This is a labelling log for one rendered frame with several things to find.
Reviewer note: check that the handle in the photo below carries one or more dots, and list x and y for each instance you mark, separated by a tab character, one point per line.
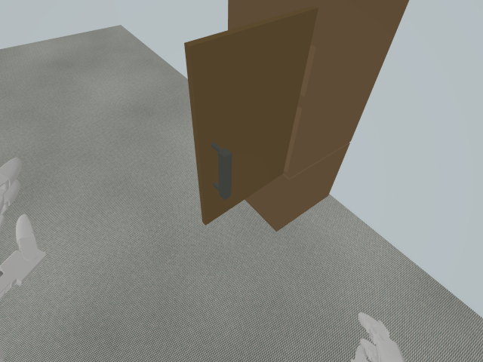
225	171

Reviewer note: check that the robot left hand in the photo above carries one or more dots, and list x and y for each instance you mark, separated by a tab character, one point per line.
23	262

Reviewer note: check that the cupboard door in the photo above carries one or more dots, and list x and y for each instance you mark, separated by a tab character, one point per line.
244	88

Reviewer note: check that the robot right hand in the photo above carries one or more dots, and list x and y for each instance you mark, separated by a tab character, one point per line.
385	350

